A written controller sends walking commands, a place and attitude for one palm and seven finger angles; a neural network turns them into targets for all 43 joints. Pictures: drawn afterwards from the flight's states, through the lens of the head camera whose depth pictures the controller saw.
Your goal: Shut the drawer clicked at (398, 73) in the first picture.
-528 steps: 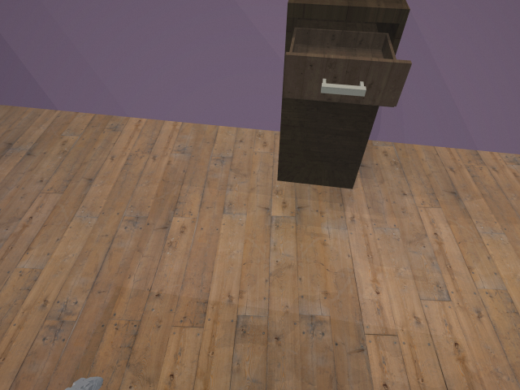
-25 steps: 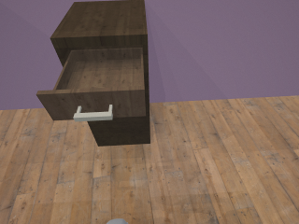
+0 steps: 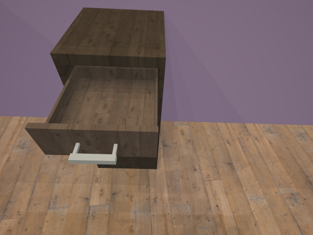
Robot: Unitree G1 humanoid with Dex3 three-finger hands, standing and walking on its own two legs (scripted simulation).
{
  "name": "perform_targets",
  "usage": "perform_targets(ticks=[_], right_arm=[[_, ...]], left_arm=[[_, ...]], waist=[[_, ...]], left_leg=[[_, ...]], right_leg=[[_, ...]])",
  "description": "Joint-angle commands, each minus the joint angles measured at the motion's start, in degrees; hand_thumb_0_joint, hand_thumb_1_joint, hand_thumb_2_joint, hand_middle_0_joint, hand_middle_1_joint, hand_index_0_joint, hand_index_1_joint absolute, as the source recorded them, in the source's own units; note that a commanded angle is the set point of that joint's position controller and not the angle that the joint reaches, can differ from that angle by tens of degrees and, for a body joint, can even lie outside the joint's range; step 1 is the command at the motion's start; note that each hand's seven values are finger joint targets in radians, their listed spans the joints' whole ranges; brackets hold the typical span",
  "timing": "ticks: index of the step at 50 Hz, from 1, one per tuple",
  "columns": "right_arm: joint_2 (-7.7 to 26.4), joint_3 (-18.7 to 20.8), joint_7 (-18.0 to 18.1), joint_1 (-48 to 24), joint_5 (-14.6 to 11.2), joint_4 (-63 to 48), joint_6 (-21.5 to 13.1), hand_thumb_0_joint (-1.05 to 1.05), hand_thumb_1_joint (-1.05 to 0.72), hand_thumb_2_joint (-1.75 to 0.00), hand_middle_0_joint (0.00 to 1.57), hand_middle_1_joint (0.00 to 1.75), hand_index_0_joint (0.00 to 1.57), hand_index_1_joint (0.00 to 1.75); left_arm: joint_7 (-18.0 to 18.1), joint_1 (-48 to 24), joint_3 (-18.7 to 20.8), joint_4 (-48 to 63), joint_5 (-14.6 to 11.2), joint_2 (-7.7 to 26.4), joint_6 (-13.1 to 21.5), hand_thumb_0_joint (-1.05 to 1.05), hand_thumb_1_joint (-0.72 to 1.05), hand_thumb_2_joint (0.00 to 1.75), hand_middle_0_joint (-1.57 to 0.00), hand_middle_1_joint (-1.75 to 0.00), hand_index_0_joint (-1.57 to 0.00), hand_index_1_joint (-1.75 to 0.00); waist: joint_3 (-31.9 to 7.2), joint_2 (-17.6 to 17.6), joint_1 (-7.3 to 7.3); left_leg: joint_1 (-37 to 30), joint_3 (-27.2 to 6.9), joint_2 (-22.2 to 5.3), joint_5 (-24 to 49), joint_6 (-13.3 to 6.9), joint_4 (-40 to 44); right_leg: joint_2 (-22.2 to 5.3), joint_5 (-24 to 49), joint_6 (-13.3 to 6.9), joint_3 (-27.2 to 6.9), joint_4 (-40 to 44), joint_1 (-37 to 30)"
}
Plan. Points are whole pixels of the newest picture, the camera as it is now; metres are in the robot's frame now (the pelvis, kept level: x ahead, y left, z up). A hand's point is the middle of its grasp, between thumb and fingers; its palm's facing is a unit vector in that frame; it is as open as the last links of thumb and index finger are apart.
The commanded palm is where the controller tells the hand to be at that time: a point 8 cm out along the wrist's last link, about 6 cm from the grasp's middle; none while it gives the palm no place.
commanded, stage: come to a stop and stand still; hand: left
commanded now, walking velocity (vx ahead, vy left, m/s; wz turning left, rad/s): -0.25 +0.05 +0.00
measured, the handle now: (94, 152) +0.33 +0.21 -0.01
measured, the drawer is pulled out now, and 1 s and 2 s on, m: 0.30 0.30 0.30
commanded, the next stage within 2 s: look again from close up in 1.04 s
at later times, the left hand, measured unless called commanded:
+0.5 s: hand out of the picture +0.05 +0.20 -0.19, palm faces +0.10 -0.96 -0.25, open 7.4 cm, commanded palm none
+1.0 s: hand out of the picture -0.01 +0.15 -0.18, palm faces +0.01 -0.98 -0.18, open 7.4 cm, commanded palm none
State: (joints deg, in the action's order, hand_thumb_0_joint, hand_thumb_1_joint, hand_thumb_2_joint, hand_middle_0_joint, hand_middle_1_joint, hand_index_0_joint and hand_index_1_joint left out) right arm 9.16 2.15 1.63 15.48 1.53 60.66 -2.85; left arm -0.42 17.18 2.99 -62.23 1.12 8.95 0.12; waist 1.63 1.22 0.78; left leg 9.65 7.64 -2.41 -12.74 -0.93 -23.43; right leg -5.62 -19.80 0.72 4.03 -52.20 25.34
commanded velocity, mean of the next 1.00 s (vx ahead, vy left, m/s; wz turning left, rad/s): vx -0.02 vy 0.01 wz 0.00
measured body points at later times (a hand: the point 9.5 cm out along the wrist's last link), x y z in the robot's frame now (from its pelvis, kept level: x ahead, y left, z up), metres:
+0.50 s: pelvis -0.01 +0.00 -0.02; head +0.01 +0.00 +0.43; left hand +0.04 +0.25 -0.17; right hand +0.09 -0.25 -0.16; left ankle -0.01 +0.13 -0.75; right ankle +0.08 -0.16 -0.74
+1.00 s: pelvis +0.00 -0.01 -0.01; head +0.02 -0.02 +0.44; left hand -0.01 +0.20 -0.17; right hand -0.01 -0.23 -0.18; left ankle -0.01 +0.10 -0.75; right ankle -0.03 -0.10 -0.74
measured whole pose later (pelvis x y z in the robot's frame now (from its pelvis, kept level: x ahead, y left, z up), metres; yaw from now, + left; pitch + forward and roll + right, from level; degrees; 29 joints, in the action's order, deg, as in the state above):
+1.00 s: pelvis +0.00 -0.01 -0.01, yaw +0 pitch +0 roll -1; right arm 9.3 0.2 0.9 16.9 1.0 61.6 -0.2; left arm 2.3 18.4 -0.8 -63.1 0.7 5.9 1.9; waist 2.1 -3.0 -1.2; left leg 13.6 2.3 -2.1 -18.0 -0.1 -32.2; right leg 2.7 -18.8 -2.6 2.7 -29.6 10.5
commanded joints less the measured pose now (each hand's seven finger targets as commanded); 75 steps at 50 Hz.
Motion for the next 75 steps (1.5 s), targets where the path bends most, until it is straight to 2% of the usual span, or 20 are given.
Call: perform_targets(ticks=[1,3,6,8,10,16,22,23,24,26,29,35,38,39,40,41,43,46,52,75], right_arm=[[6.18,0.8,0.56,0.86,-0.36,-0.85,0.18,0.0,-0.9,-0.9,0.2,0.3,0.2,0.3],[5.53,0.83,0.55,0.8,-0.88,0.11,0.7,0.0,-0.9,-0.9,0.2,0.3,0.2,0.3],[1.89,0.93,-0.23,4.27,-1.58,0.36,2.45,0.0,-0.9,-0.9,0.2,0.3,0.2,0.3],[2.89,1.63,0.26,3.66,-1.1,-0.15,4.34,0.0,-0.9,-0.9,0.2,0.3,0.2,0.3],[3.77,2.12,0.38,1.62,-1.22,-1.16,4.73,0.0,-0.9,-0.9,0.2,0.3,0.2,0.3],[4.11,2.51,-0.87,-1.53,-0.87,-4.72,6.24,0.0,-0.9,-0.9,0.2,0.3,0.2,0.3],[3.26,1.89,-1.15,5.36,-1.16,-3.51,3.98,0.0,-0.9,-0.9,0.2,0.3,0.2,0.3],[4.96,1.78,-1.04,6.38,-1.05,-3.07,3.33,0.0,-0.9,-0.9,0.2,0.3,0.2,0.3],[8.64,2.31,-0.98,5.8,-0.29,-3.62,2.79,0.0,-0.9,-0.9,0.2,0.3,0.2,0.3],[11.36,1.97,-0.5,-2.87,0.41,-6.25,2.76,0.0,-0.9,-0.9,0.2,0.3,0.2,0.3],[8.73,1.0,0.22,-6.59,0.07,-6.19,2.05,0.0,-0.9,-0.9,0.2,0.3,0.2,0.3],[8.46,1.46,0.86,2.51,-0.05,-2.1,1.61,0.0,-0.9,-0.9,0.2,0.3,0.2,0.3],[8.36,1.27,1.06,3.52,-0.38,-0.06,1.68,0.0,-0.9,-0.9,0.2,0.3,0.2,0.3],[7.78,1.08,1.09,3.46,-0.8,0.51,1.59,0.0,-0.9,-0.9,0.2,0.3,0.2,0.3],[8.42,0.65,0.55,-4.62,-1.84,-3.42,0.89,0.0,-0.9,-0.9,0.2,0.3,0.2,0.3],[3.32,-0.33,-0.68,-0.65,-1.09,-5.29,2.0,0.0,-0.9,-0.9,0.2,0.3,0.2,0.3],[2.92,-0.72,-1.75,1.47,-0.28,-4.27,2.7,0.0,-0.9,-0.9,0.2,0.3,0.2,0.3],[1.95,-1.31,-0.88,3.18,-0.96,-3.2,1.61,0.0,-0.9,-0.9,0.2,0.3,0.2,0.3],[3.45,-2.11,0.18,4.04,-0.8,0.22,1.11,0.0,-0.9,-0.9,0.2,0.3,0.2,0.3],[4.07,-2.73,0.46,3.3,-1.03,3.96,1.13,0.0,-0.9,-0.9,0.2,0.3,0.2,0.3]], left_arm=[[1.12,2.88,-1.03,1.72,-0.14,-0.27,0.68,0.0,0.9,0.9,-0.2,-0.3,-0.2,-0.3],[1.66,5.69,-0.73,0.37,-0.12,2.56,1.13,0.0,0.9,0.9,-0.2,-0.3,-0.2,-0.3],[2.3,3.48,0.29,1.21,-0.12,10.9,1.16,0.0,0.9,0.9,-0.2,-0.3,-0.2,-0.3],[2.75,3.27,1.15,1.22,-0.12,12.03,1.11,0.0,0.9,0.9,-0.2,-0.3,-0.2,-0.3],[3.52,3.0,1.75,1.52,0.26,11.28,0.45,0.0,0.9,0.9,-0.2,-0.3,-0.2,-0.3],[4.19,-2.23,2.89,5.8,1.0,12.36,-0.5,0.0,0.9,0.9,-0.2,-0.3,-0.2,-0.3],[2.87,-6.59,2.82,8.03,0.9,12.44,-1.6,0.0,0.9,0.9,-0.2,-0.3,-0.2,-0.3],[2.65,-6.07,2.0,8.16,0.33,10.14,-1.96,0.0,0.9,0.9,-0.2,-0.3,-0.2,-0.3],[2.29,-5.54,1.02,8.65,-0.27,6.25,-2.31,0.0,0.9,0.9,-0.2,-0.3,-0.2,-0.3],[2.07,-6.18,1.07,8.04,0.09,5.67,-2.52,0.0,0.9,0.9,-0.2,-0.3,-0.2,-0.3],[1.01,-0.42,1.17,4.46,0.44,5.95,-2.03,0.0,0.9,0.9,-0.2,-0.3,-0.2,-0.3],[0.72,-2.67,-0.54,4.5,-0.03,4.13,-0.61,0.0,0.9,0.9,-0.2,-0.3,-0.2,-0.3],[1.05,0.38,-1.08,2.46,-0.67,3.1,0.16,0.0,0.9,0.9,-0.2,-0.3,-0.2,-0.3],[1.35,3.4,-1.14,0.71,-0.74,3.54,0.58,0.0,0.9,0.9,-0.2,-0.3,-0.2,-0.3],[4.37,10.04,-1.14,-2.32,0.24,6.21,1.67,0.0,0.9,0.9,-0.2,-0.3,-0.2,-0.3],[3.63,4.78,-2.15,0.39,0.11,8.22,2.27,0.0,0.9,0.9,-0.2,-0.3,-0.2,-0.3],[3.48,3.46,-2.06,1.76,0.08,7.45,3.69,0.0,0.9,0.9,-0.2,-0.3,-0.2,-0.3],[3.85,2.59,-1.94,2.66,-0.01,6.22,3.77,0.0,0.9,0.9,-0.2,-0.3,-0.2,-0.3],[3.4,4.52,-2.79,1.09,-0.53,4.6,2.06,0.0,0.9,0.9,-0.2,-0.3,-0.2,-0.3],[3.17,5.27,-2.82,0.15,-0.7,5.35,2.21,0.0,0.9,0.9,-0.2,-0.3,-0.2,-0.3]], waist=[[-0.09,-8.82,0.34],[-0.92,-6.08,1.96],[-0.99,1.19,-0.2],[-2.33,14.95,1.21],[-3.18,12.3,2.31],[-5.41,10.42,1.63],[-5.28,12.03,-2.1],[-4.29,4.34,-2.69],[-0.81,-11.77,-2.93],[5.44,-16.68,-1.35],[6.57,-11.45,1.64],[1.21,-9.84,-2.77],[-2.01,-9.9,-1.64],[-3.32,-8.29,-0.51],[1.25,-2.42,3.37],[3.61,6.36,-1.97],[-1.69,11.89,-2.4],[-5.99,4.55,-2.93],[2.87,-5.65,-0.89],[1.68,0.06,-0.77]], left_leg=[[1.8,-6.0,-11.1,24.24,-6.6,4.16],[2.39,-4.29,-7.83,18.75,-2.4,-0.93],[6.16,-2.14,-0.35,-6.34,2.24,-6.52],[7.89,-2.16,0.4,-18.02,3.17,-19.13],[14.08,-6.75,1.0,-21.14,2.81,-32.02],[13.72,-8.78,1.7,-16.03,3.8,-33.48],[-3.63,-3.36,3.0,-2.38,2.73,-4.24],[-7.97,-5.65,1.23,-2.03,2.56,0.87],[-1.8,-19.43,-8.14,-13.74,0.21,10.04],[18.44,-30.68,-16.2,-29.78,-5.39,20.43],[13.93,-22.35,-11.67,-19.11,-5.4,17.34],[-3.97,-19.15,-12.5,5.14,-7.66,10.92],[-5.89,-16.85,-10.73,21.06,-6.62,4.22],[-4.17,-15.16,-9.03,21.01,-4.82,1.32],[1.57,-8.55,-7.11,13.9,-0.13,-12.43],[8.06,-6.27,-0.71,-9.56,1.18,-13.05],[9.78,-5.93,0.26,-9.42,1.11,-18.21],[5.7,-5.66,-0.1,-7.25,0.89,-10.46],[2.63,-10.11,-3.95,12.0,-1.41,-2.03],[-1.33,-8.56,-3.01,9.45,-0.64,1.62]], right_leg=[[1.54,6.04,1.44,1.53,15.61,-8.73],[1.01,17.47,1.72,1.14,27.15,-15.36],[-12.31,41.44,-4.56,-10.57,27.82,-16.51],[-16.4,53.44,-9.62,-15.31,30.43,-16.24],[-17.86,61.36,-12.91,-15.63,28.24,-20.63],[-15.59,41.87,-11.39,-11.19,30.0,-16.55],[-8.33,6.42,-5.47,-9.25,29.65,-5.34],[-4.92,-2.61,-3.13,-7.61,25.87,0.28],[1.2,-8.59,-0.12,-3.5,16.99,4.06],[3.17,-5.5,0.61,-5.81,5.3,-2.8],[4.11,-0.5,0.62,-6.2,-2.16,-1.27],[3.39,-5.03,1.13,-3.3,10.31,-0.69],[4.24,0.89,0.68,-1.75,25.29,-9.55],[3.86,8.82,0.51,-2.01,32.71,-15.24],[-2.04,22.15,0.38,-11.03,36.66,-12.16],[-5.91,3.27,-3.39,-14.62,40.18,-8.32],[-5.36,14.87,-7.25,-15.4,37.6,-14.19],[-5.12,36.28,-9.32,-11.66,29.35,-20.17],[1.4,16.12,-4.04,-7.9,27.8,-13.95],[-0.4,23.32,-3.18,-8.55,30.89,-16.76]])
